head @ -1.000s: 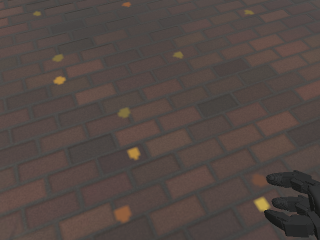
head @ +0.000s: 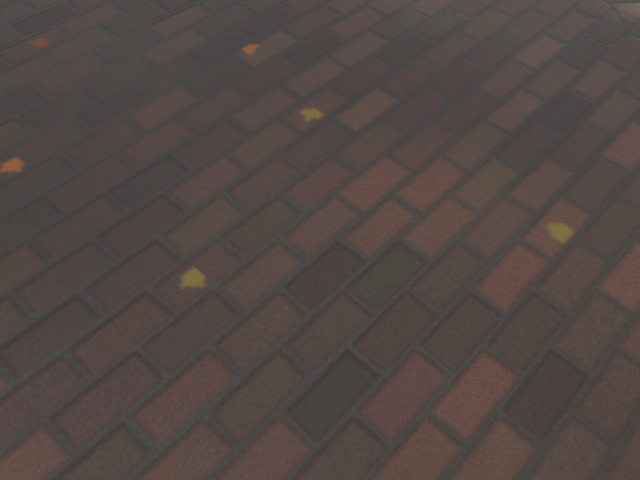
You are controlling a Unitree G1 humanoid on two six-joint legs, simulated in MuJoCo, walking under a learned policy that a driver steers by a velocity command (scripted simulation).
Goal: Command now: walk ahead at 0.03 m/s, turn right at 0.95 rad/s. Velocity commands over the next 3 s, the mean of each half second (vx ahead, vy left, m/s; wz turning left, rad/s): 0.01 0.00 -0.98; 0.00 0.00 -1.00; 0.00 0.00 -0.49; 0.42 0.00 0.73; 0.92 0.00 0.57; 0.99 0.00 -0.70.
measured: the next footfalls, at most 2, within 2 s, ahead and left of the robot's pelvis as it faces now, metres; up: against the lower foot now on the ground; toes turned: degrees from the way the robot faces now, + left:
right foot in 0.42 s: +0.00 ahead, -0.13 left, +0.00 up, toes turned -30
left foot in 0.86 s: +0.19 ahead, -0.01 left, +0.00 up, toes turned -59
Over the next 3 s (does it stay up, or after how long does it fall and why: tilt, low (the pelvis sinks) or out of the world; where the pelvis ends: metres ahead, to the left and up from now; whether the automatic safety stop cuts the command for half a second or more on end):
stays up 0.88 -0.61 0.00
